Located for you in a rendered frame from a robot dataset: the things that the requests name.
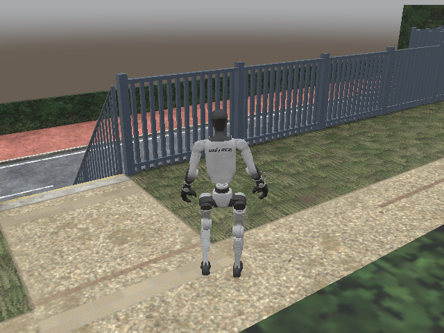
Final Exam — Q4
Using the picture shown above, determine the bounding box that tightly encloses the robot right upper arm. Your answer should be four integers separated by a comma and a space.
234, 139, 257, 176

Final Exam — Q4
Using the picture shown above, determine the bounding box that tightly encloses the left robot forearm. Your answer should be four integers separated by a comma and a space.
182, 168, 195, 192

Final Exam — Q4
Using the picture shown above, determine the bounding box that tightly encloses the right robot foot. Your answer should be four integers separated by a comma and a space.
233, 261, 243, 278

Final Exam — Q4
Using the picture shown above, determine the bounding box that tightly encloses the right robot forearm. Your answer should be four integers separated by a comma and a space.
251, 165, 266, 188

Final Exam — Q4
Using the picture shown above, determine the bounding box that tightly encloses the robot left upper arm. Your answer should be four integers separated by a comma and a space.
187, 139, 206, 178

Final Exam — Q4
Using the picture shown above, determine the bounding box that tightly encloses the right robot hand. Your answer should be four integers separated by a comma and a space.
253, 184, 268, 199

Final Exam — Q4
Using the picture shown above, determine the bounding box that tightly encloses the left robot hand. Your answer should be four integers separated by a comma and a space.
181, 189, 196, 203

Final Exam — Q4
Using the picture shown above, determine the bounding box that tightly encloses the robot right thigh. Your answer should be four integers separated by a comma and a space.
232, 192, 246, 238

